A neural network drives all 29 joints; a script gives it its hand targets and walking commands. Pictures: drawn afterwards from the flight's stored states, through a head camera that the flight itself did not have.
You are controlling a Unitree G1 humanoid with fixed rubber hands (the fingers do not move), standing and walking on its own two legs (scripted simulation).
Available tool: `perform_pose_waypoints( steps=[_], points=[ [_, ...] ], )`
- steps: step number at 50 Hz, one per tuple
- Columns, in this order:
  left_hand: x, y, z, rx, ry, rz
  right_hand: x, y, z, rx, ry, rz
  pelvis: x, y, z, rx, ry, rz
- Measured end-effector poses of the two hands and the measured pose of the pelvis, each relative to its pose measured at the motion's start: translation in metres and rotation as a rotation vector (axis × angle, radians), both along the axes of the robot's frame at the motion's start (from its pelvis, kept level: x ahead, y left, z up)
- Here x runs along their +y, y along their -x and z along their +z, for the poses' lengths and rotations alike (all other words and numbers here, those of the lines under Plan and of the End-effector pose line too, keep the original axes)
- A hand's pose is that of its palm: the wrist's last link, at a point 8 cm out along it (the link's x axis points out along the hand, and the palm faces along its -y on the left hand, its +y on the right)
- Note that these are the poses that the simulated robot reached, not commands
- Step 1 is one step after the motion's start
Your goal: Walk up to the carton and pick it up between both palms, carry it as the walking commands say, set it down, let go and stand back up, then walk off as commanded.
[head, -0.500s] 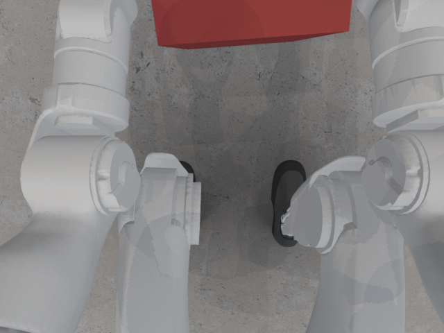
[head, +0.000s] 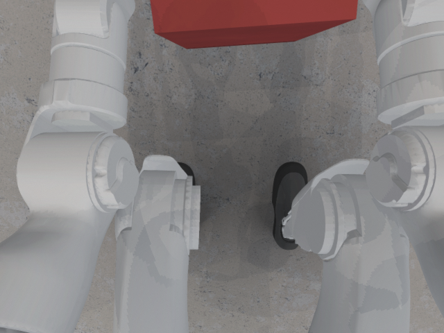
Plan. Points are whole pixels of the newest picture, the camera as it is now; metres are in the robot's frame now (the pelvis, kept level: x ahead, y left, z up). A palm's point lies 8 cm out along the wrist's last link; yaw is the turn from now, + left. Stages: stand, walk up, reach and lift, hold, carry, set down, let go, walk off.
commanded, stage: set down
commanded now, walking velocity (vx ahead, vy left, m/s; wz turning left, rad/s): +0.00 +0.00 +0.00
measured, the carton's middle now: out of the picture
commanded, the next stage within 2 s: none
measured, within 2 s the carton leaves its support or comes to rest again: neither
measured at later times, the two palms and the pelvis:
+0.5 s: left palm out of the picture +0.55 +0.18 -0.19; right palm out of the picture +0.58 -0.14 -0.17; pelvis +0.00 +0.00 +0.00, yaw +0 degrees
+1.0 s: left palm out of the picture +0.58 +0.19 -0.14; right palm out of the picture +0.58 -0.16 -0.15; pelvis -0.01 +0.00 +0.00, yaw +0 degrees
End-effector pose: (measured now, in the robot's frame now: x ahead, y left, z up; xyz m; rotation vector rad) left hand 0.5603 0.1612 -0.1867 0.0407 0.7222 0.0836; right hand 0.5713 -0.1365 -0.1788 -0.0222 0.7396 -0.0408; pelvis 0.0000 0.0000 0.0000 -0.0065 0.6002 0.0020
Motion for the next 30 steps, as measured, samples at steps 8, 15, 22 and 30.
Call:
perform_pose_waypoints(
  steps=[8,15,22,30],
  points=[
    [0.0,0.0,0.0,-0.006,0.002,0.001,0.0,0.0,0.0,-0.007,0.0,0.0,0.0,0.0,-0.001,-0.004,0.0,0.0],
    [0.0,0.001,-0.001,-0.018,-0.001,0.003,-0.001,0.001,-0.001,-0.017,0.002,0.001,0.0,0.0,-0.002,-0.005,-0.001,0.0],
    [0.005,0.004,-0.005,-0.029,-0.034,0.031,-0.002,-0.003,0.003,-0.061,0.044,0.027,-0.001,0.001,-0.002,-0.007,-0.003,0.0],
    [0.027,0.005,-0.005,-0.026,-0.073,0.078,-0.008,-0.003,0.003,-0.064,0.059,0.0,-0.001,0.001,-0.002,-0.008,-0.003,0.0]
  ],
)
